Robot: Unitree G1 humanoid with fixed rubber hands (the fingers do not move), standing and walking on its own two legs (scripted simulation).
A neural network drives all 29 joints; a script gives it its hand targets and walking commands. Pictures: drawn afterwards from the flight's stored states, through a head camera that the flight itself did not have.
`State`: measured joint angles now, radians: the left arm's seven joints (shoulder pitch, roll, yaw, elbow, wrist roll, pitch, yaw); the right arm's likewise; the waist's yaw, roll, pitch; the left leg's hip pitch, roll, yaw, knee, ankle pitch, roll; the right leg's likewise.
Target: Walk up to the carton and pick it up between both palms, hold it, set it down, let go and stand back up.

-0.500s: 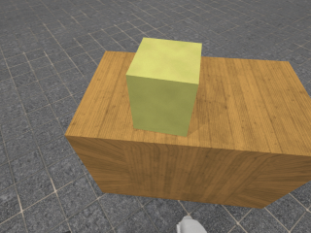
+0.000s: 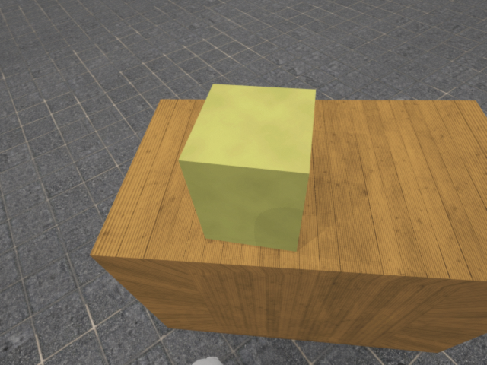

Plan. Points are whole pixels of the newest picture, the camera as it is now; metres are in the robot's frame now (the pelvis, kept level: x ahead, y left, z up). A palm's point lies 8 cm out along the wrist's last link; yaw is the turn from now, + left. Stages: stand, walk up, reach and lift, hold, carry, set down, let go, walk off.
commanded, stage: walk up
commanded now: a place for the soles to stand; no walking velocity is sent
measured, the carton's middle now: (255, 170) +0.49 +0.02 +0.02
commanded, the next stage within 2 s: none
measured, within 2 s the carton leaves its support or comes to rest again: neither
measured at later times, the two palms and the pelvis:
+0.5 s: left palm out of the picture +0.10 +0.30 -0.09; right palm out of the picture +0.08 -0.22 -0.10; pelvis -0.02 +0.05 +0.00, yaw -4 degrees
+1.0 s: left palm out of the picture +0.13 +0.29 -0.09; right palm out of the picture +0.04 -0.23 -0.11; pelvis +0.00 +0.05 +0.00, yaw -8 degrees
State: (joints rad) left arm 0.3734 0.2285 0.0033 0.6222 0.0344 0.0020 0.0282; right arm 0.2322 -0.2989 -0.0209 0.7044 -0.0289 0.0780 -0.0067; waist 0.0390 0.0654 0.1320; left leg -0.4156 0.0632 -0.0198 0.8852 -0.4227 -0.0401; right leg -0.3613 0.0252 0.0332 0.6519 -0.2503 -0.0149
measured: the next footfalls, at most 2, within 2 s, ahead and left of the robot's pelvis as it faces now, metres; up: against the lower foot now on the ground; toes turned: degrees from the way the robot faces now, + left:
left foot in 0.06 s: +0.08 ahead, +0.17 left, +0.00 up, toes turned -3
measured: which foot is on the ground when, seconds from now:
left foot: up 0.00-0.04, down 0.06-1.00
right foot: down 0.00-1.00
